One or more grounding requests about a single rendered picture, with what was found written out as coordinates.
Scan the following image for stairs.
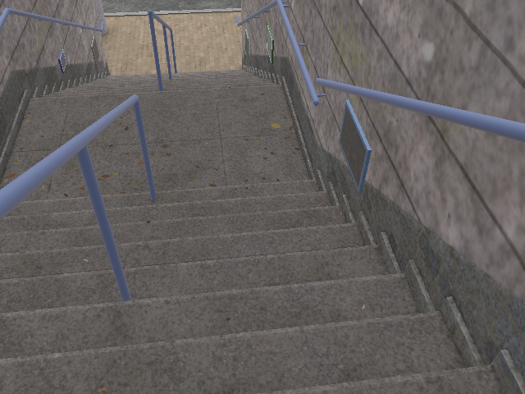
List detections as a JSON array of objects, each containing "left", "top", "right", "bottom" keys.
[
  {"left": 40, "top": 69, "right": 277, "bottom": 98},
  {"left": 0, "top": 179, "right": 504, "bottom": 394}
]

